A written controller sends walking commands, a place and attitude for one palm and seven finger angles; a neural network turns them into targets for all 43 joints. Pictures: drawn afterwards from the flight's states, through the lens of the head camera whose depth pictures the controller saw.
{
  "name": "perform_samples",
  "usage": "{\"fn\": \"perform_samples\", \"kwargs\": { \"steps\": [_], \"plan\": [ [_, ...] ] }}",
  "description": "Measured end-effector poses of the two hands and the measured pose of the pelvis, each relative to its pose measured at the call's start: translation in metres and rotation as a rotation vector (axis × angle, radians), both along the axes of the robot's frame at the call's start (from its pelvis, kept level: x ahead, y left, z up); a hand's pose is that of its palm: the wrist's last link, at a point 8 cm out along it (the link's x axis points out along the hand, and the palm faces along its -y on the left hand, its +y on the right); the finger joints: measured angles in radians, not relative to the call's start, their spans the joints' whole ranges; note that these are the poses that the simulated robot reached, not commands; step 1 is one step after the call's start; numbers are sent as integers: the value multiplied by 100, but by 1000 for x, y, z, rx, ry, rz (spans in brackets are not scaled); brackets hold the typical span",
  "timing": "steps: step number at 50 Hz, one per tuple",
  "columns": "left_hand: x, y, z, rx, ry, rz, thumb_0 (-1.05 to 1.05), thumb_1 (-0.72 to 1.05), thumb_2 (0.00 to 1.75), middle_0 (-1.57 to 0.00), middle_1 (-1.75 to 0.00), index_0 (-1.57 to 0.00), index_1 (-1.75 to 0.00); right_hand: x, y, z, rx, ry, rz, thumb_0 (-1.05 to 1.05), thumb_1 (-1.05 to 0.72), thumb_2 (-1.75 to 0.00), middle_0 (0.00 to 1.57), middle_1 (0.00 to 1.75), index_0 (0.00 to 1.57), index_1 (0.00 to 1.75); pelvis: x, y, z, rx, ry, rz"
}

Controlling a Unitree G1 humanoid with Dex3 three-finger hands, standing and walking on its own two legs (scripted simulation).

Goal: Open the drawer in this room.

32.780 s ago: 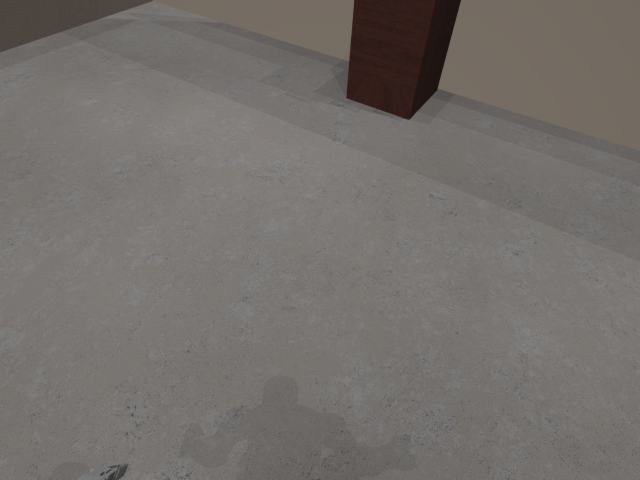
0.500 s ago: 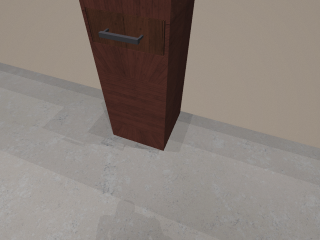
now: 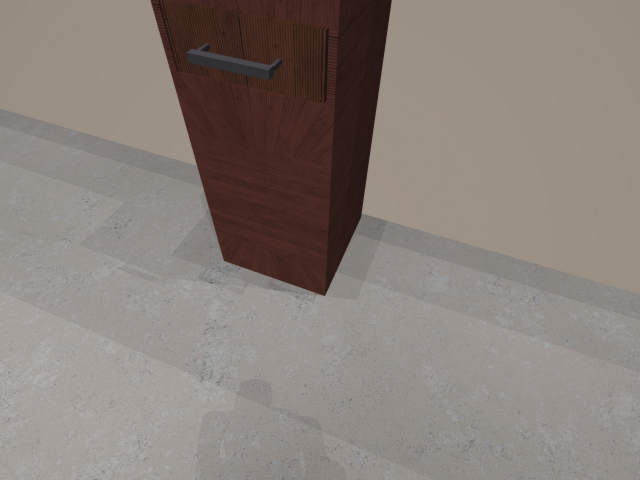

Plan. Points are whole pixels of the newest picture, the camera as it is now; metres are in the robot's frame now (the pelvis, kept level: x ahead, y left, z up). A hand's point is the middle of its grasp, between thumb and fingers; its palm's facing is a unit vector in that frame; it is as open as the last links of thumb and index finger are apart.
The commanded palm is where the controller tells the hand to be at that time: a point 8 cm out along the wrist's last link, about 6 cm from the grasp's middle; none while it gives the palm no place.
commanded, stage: stand and wait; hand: left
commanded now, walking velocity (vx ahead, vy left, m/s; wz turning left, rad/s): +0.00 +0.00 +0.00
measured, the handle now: (235, 59) +0.89 +0.24 +0.09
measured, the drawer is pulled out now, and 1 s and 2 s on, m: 0.00 0.00 0.00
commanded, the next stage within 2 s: look at it before walking up in 0.86 s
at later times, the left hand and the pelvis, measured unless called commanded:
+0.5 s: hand out of the picture +0.00 +0.17 -0.18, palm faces +0.04 -0.99 -0.16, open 7.4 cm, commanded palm none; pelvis +0.02 +0.01 +0.00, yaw +0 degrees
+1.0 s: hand out of the picture +0.00 +0.18 -0.18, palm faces +0.04 -0.99 -0.16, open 7.4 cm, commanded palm none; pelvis +0.02 +0.02 +0.00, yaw +0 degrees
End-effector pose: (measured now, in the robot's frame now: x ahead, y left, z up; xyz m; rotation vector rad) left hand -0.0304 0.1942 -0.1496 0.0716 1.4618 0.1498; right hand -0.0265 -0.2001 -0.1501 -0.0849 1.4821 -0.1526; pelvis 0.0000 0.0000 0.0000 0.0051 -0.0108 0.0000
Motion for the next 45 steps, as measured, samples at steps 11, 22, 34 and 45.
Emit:
{"fn": "perform_samples", "kwargs": {
  "steps": [11,22,34,45],
  "plan": [
    [10,4,-1,3,9,-6,0,91,90,-19,-30,-20,-30,26,-15,4,-44,-37,12,2,-93,-90,20,30,20,30,11,0,0,1,4,-2],
    [26,17,-1,22,-12,-14,0,91,90,-19,-30,-20,-30,36,-13,5,-50,-42,20,1,-93,-90,20,30,20,30,19,4,0,0,2,1],
    [36,29,-1,28,-22,-24,0,91,90,-19,-30,-20,-30,36,-4,6,-46,-35,19,1,-93,-90,20,30,20,30,22,12,0,0,0,0],
    [33,34,-1,27,-12,-21,0,91,90,-19,-30,-20,-30,34,3,6,-43,-27,20,1,-92,-90,20,30,20,30,23,17,1,1,1,2]
  ]
}}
